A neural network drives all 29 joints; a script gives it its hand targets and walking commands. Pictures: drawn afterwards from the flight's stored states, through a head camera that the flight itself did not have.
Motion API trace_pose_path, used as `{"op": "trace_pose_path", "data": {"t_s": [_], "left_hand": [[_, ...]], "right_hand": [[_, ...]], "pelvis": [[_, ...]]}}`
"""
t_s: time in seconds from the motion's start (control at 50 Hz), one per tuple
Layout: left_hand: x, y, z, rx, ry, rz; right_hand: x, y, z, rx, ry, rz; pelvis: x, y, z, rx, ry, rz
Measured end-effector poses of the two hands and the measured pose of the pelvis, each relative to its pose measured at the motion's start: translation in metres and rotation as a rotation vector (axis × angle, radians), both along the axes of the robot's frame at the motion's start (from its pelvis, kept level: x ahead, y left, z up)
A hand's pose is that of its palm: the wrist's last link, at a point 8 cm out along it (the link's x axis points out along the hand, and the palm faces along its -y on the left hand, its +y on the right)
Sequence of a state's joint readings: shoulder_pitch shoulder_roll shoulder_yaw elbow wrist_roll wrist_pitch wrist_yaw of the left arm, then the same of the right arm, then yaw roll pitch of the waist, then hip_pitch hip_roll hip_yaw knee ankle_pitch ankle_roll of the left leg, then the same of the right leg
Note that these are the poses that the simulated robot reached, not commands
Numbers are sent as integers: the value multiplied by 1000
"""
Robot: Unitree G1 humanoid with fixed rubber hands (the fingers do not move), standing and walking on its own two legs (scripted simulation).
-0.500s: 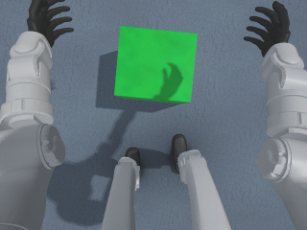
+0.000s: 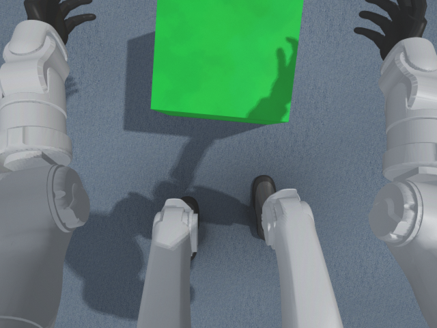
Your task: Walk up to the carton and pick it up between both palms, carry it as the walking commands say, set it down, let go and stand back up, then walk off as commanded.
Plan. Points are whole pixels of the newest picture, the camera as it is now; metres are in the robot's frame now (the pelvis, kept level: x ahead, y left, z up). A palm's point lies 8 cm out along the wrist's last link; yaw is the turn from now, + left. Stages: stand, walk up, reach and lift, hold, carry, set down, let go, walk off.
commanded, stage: reach and lift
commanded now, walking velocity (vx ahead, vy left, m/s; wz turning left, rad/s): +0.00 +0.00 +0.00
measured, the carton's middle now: (224, 65) +0.56 -0.02 -0.42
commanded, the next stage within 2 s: none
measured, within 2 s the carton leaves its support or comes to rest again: neither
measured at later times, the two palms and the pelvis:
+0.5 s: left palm (109, 53) +0.56 +0.20 -0.26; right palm (347, 61) +0.52 -0.26 -0.26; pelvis -0.03 -0.01 -0.12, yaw +0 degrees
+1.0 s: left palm (131, 66) +0.56 +0.19 -0.35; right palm (324, 75) +0.51 -0.25 -0.35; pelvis -0.02 +0.00 -0.18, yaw +0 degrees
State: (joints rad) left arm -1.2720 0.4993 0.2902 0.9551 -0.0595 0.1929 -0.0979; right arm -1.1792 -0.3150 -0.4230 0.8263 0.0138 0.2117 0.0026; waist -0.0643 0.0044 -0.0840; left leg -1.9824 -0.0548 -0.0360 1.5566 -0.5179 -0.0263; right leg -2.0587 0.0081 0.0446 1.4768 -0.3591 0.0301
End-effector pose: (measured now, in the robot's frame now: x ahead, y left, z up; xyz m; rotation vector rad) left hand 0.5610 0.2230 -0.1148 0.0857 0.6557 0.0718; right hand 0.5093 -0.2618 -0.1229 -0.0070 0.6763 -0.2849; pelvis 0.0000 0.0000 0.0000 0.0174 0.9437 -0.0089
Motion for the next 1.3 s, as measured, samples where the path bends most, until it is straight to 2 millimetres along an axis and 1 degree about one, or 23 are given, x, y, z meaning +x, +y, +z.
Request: {"op": "trace_pose_path", "data": {"t_s": [0.08,0.12,0.2,0.28,0.38,0.44,0.52,0.6,0.64,0.72,0.8,0.84,0.9,0.96,1.0,1.08,1.18,1.3], "left_hand": [[-5,7,-25,-8,-6,12],[-7,8,-36,-3,5,8],[-5,5,-52,-2,17,-7],[-1,-5,-70,-10,14,-30],[4,-20,-102,-24,14,-43],[4,-23,-124,-24,16,-38],[-2,-22,-154,-10,45,-25],[-3,-22,-175,-7,34,-33],[-4,-21,-184,-10,24,-26],[-9,-17,-204,-7,40,-17],[-19,-19,-228,-3,90,-27],[-21,-22,-237,-3,100,-34],[-16,-28,-241,1,72,-46],[-7,-34,-238,-5,26,-46],[-4,-34,-237,-8,24,-36],[-6,-31,-237,-1,43,-25],[-12,-26,-240,5,60,-16],[-14,-31,-236,9,50,-32]], "right_hand": [[-6,-1,-26,-2,17,-3],[-3,-2,-32,-3,8,-2],[6,-1,-41,-1,-2,9],[9,-1,-60,11,-5,5],[6,-2,-97,10,15,-10],[5,0,-120,8,18,-9],[6,7,-148,14,21,-4],[4,13,-174,9,36,2],[1,13,-183,-6,53,-2],[0,16,-196,-9,66,4],[-3,19,-212,11,91,-6],[-3,20,-220,20,94,-10],[-3,19,-227,16,86,-22],[-2,15,-228,1,70,-29],[-2,13,-228,-6,69,-29],[0,11,-228,-9,69,-27],[2,17,-227,6,62,-16],[4,26,-225,18,58,-12]], "pelvis": [[-12,-2,-24,1,-13,7],[-18,-2,-35,1,-27,9],[-25,-2,-56,0,-57,8],[-30,-1,-73,-3,-75,10],[-31,-3,-94,-9,-83,6],[-31,-5,-107,-9,-95,1],[-29,-5,-124,-5,-111,-1],[-28,-6,-139,0,-134,9],[-27,-7,-144,-2,-144,14],[-26,-7,-155,-16,-161,22],[-25,-5,-164,-21,-191,29],[-24,-4,-167,-22,-203,34],[-23,-3,-173,-26,-213,36],[-21,-2,-180,-28,-225,34],[-22,-2,-184,-30,-235,34],[-24,-2,-186,-27,-254,37],[-27,-3,-186,-22,-261,39],[-31,-4,-186,-21,-272,38]]}}
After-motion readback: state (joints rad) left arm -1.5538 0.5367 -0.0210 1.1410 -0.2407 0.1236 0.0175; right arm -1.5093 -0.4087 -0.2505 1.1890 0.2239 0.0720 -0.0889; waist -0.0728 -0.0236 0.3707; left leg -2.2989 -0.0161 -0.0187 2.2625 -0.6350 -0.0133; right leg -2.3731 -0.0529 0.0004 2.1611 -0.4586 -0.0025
